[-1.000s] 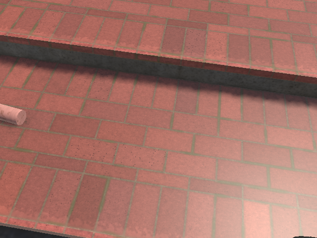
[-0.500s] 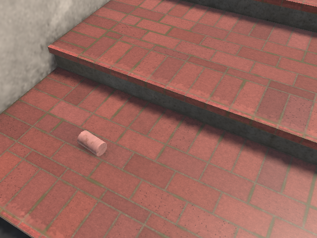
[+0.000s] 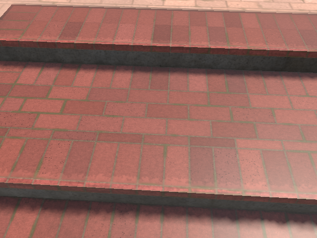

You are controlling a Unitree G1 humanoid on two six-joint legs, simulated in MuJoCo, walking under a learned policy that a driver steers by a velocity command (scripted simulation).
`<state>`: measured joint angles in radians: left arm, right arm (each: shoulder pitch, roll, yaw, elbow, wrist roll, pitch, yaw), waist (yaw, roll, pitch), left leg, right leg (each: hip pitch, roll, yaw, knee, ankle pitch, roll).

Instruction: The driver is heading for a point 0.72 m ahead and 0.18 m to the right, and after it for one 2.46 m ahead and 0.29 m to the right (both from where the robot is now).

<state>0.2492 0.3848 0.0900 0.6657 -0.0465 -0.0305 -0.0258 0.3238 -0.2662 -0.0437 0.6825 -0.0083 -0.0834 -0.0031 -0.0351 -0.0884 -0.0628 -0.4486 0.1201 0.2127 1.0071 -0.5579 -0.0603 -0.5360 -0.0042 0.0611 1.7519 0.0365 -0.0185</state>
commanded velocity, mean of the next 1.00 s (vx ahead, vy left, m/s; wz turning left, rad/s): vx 1.00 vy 0.00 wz -0.50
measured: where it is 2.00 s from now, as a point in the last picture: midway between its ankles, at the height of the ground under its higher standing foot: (207, 8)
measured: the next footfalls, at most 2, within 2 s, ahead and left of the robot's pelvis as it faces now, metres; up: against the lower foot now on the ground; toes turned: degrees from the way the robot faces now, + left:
right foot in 0.28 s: +0.34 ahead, -0.12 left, +0.00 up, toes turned -17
left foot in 0.50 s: +0.55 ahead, +0.01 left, +0.04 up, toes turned -17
